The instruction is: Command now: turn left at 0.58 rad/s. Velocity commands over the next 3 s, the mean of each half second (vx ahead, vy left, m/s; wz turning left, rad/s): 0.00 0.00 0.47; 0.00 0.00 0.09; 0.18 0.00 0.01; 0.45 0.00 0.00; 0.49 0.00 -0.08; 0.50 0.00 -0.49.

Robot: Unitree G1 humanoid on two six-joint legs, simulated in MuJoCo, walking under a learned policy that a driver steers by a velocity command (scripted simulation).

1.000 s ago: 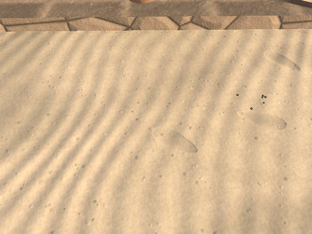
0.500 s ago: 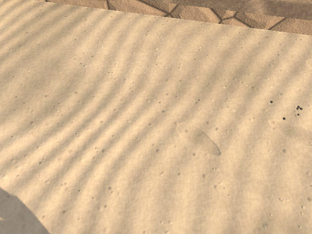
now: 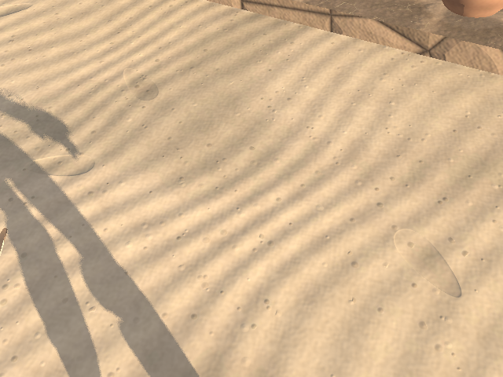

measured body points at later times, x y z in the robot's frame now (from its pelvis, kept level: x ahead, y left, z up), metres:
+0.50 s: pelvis +0.00 +0.06 +0.00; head +0.02 +0.09 +0.45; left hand +0.06 +0.36 -0.12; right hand +0.23 -0.16 -0.08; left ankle -0.01 +0.14 -0.74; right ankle +0.05 -0.10 -0.69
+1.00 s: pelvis +0.02 +0.03 -0.01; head +0.03 +0.03 +0.44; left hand +0.09 +0.30 -0.12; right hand +0.20 -0.20 -0.13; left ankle -0.01 +0.14 -0.74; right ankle +0.04 -0.09 -0.74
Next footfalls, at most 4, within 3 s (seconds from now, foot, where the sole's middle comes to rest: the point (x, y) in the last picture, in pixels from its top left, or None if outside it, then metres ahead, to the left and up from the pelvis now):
0.20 left None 0.03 0.15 -0.78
0.62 right None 0.08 -0.08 -0.78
1.86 right None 0.48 0.04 -0.78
2.42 left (162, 297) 0.71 0.34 -0.78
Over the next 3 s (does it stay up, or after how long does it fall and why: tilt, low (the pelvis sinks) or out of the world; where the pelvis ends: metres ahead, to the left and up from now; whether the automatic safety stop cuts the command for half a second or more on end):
stays up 0.87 0.20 -0.03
